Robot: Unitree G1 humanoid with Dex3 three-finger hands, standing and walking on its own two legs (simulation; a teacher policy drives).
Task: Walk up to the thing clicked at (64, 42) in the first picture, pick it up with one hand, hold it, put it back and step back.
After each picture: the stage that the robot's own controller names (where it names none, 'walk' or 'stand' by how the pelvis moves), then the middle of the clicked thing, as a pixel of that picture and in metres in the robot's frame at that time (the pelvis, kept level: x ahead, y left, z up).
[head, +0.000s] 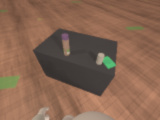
stand; (66, 45) +0.73 +0.31 -0.04
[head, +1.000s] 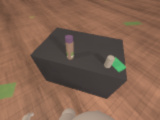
walk; (69, 48) +0.63 +0.22 -0.01
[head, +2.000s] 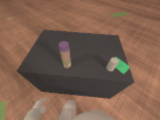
stand; (65, 56) +0.48 +0.22 +0.01
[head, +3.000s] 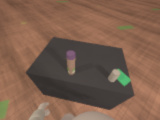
stand; (71, 63) +0.48 +0.19 -0.04
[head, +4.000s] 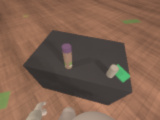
stand; (67, 57) +0.50 +0.22 -0.02
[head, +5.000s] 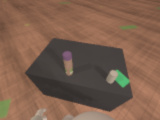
stand; (68, 64) +0.47 +0.21 -0.04
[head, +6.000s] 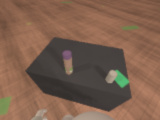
stand; (68, 63) +0.48 +0.22 -0.04
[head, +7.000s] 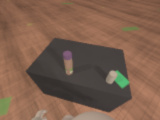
stand; (68, 63) +0.48 +0.22 -0.04
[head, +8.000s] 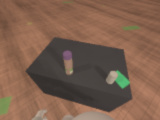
stand; (68, 63) +0.48 +0.21 -0.04
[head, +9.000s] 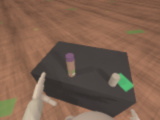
rise first; (70, 65) +0.47 +0.22 -0.04
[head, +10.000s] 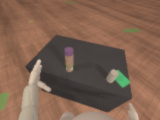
go down; (69, 60) +0.50 +0.21 -0.02
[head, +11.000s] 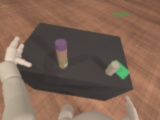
go down; (62, 55) +0.47 +0.20 +0.03
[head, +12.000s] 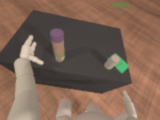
close in; (58, 47) +0.48 +0.21 +0.05
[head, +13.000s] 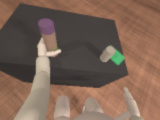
close; (50, 41) +0.51 +0.22 +0.08
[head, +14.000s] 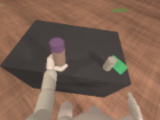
lift; (59, 57) +0.41 +0.19 +0.09
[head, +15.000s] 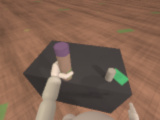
lift; (64, 63) +0.32 +0.17 +0.17
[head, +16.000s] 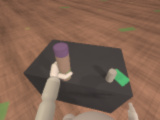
hold; (63, 64) +0.32 +0.17 +0.16
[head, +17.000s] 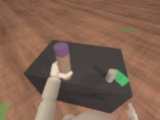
hold; (64, 63) +0.33 +0.17 +0.17
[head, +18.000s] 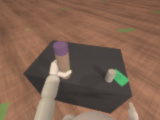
crouch; (63, 62) +0.33 +0.18 +0.17
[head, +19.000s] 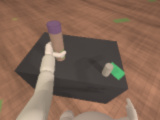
crouch; (57, 43) +0.46 +0.22 +0.18
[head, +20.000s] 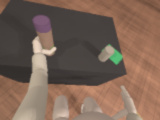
lower; (46, 39) +0.51 +0.23 +0.07
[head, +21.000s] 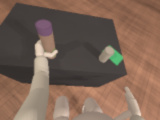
lower; (48, 43) +0.50 +0.22 +0.07
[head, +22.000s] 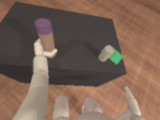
lower; (47, 42) +0.50 +0.22 +0.08
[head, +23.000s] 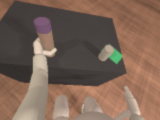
lower; (47, 41) +0.51 +0.23 +0.08
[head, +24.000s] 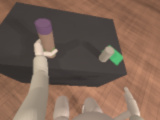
loosen; (47, 42) +0.50 +0.23 +0.07
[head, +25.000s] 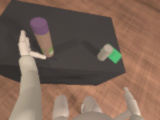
withdraw; (44, 41) +0.50 +0.23 +0.08
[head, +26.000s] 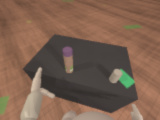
sink last; (68, 61) +0.47 +0.21 +0.01
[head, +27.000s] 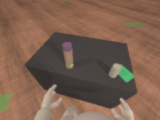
stand; (68, 56) +0.50 +0.22 +0.02
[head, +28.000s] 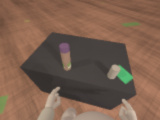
stand; (65, 58) +0.48 +0.23 +0.03
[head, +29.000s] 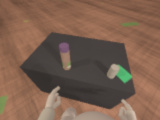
stand; (65, 57) +0.48 +0.23 +0.03
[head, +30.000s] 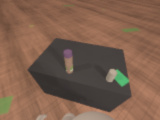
stand; (68, 62) +0.50 +0.22 -0.04
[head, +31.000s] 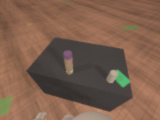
stand; (68, 63) +0.48 +0.21 -0.04
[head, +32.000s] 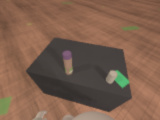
stand; (68, 63) +0.48 +0.22 -0.04
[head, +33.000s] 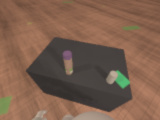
walk; (68, 63) +0.48 +0.21 -0.04
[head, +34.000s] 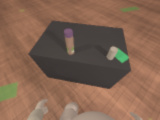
walk; (69, 43) +0.63 +0.24 -0.01
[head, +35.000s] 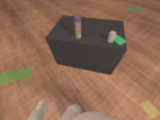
walk; (78, 28) +0.93 +0.24 -0.02
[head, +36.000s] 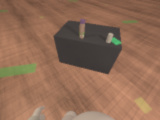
stand; (82, 29) +1.12 +0.21 -0.02
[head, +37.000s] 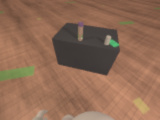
stand; (80, 31) +1.10 +0.21 -0.04
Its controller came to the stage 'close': yes
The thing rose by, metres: 0.21
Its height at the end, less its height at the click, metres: +0.00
